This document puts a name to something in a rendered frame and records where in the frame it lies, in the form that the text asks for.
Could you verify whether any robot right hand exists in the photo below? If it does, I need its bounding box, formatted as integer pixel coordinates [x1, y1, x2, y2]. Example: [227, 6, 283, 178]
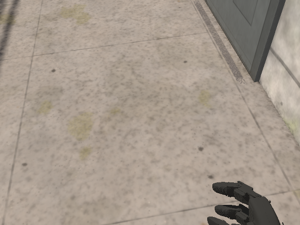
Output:
[207, 181, 284, 225]

